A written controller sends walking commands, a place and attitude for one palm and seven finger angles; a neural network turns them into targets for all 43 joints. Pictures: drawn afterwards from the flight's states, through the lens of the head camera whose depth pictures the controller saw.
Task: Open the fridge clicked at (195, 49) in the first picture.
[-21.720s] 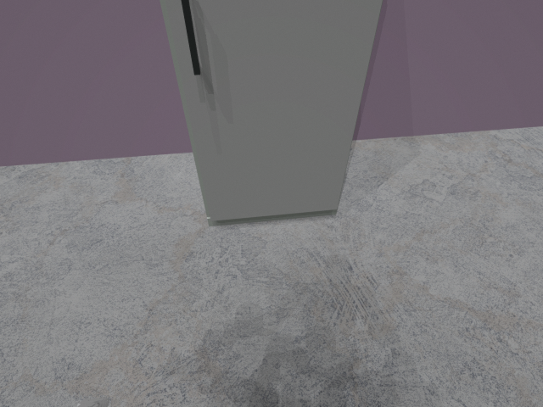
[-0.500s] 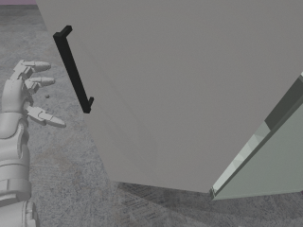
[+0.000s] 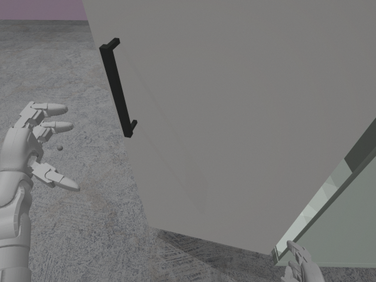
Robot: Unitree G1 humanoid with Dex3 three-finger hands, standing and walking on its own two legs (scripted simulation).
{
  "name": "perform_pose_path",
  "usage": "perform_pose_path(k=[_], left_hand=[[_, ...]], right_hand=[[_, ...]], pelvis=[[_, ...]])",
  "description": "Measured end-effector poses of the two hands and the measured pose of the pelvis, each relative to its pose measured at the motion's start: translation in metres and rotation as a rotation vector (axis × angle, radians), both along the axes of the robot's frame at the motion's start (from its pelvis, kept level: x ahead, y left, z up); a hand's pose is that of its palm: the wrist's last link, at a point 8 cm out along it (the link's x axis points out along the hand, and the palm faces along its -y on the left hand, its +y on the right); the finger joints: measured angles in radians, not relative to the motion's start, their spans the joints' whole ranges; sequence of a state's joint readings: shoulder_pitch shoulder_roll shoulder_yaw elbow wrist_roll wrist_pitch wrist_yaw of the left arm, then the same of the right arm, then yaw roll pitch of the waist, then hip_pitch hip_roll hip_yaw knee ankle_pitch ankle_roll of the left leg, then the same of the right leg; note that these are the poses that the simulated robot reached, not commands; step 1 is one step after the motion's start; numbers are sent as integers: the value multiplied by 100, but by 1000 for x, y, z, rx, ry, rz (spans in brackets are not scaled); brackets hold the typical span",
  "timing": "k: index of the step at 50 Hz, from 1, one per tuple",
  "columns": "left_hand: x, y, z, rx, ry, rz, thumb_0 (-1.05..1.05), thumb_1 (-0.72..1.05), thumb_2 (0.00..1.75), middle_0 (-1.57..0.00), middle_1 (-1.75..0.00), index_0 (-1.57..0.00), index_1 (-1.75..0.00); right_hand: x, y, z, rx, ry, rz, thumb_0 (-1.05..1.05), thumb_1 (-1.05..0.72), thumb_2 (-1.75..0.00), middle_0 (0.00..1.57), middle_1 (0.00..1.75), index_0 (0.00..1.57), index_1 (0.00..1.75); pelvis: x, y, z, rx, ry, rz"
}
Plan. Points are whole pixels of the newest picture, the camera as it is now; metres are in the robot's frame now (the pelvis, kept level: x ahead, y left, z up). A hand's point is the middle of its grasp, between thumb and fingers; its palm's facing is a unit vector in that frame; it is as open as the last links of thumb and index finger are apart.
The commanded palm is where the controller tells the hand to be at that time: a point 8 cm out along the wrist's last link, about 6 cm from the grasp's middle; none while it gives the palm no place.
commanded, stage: slip the hand off the handle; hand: left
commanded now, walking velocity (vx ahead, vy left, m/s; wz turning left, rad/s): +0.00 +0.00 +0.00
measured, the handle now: (122, 93) +0.47 +0.21 +0.17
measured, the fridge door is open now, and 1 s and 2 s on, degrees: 78 78 78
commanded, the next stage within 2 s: draw the hand back to the body in 0.02 s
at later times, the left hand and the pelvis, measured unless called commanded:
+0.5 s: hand (51, 155) +0.28 +0.28 +0.17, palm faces +0.00 -1.00 -0.03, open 14.7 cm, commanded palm +0.24 +0.32 +0.17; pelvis +0.01 +0.00 +0.01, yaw -1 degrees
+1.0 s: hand (41, 169) +0.25 +0.28 +0.16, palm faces +0.47 -0.83 -0.31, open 12.2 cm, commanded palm +0.19 +0.31 +0.18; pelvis +0.02 +0.01 +0.02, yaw +0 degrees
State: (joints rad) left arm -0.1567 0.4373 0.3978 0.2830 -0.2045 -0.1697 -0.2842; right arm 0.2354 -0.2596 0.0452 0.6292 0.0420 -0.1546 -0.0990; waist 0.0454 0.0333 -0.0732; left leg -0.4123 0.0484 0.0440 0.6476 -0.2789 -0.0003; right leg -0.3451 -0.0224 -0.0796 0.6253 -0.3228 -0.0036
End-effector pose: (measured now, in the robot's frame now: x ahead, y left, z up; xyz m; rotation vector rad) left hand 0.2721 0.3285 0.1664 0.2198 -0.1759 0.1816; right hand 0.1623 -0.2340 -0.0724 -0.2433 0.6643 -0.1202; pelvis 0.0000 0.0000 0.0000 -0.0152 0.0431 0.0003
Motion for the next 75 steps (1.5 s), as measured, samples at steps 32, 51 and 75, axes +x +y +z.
perform_pose_path(k=[32, 51, 75], left_hand=[[-38, 0, -5, -181, 148, -160, -1, -53, 21, -25, -114, -25, -114], [-68, -10, 11, 118, 28, 314, 0, 1, 47, -24, -82, -24, -82], [-89, -33, 22, 181, 38, 308, 1, 80, 85, -22, -35, -22, -35]], right_hand=[[12, 3, 24, 6, -136, 21, 1, -90, -90, 20, 30, 20, 30], [25, 31, 8, 23, 14, 77, 1, -90, -90, 20, 30, 20, 30], [47, 8, 16, 13, -10, 52, 1, -90, -90, 20, 30, 20, 30]], pelvis=[[7, 3, 8, -2, -68, -1], [22, 9, 19, 13, -111, -7], [34, -5, 20, 16, -129, -9]])
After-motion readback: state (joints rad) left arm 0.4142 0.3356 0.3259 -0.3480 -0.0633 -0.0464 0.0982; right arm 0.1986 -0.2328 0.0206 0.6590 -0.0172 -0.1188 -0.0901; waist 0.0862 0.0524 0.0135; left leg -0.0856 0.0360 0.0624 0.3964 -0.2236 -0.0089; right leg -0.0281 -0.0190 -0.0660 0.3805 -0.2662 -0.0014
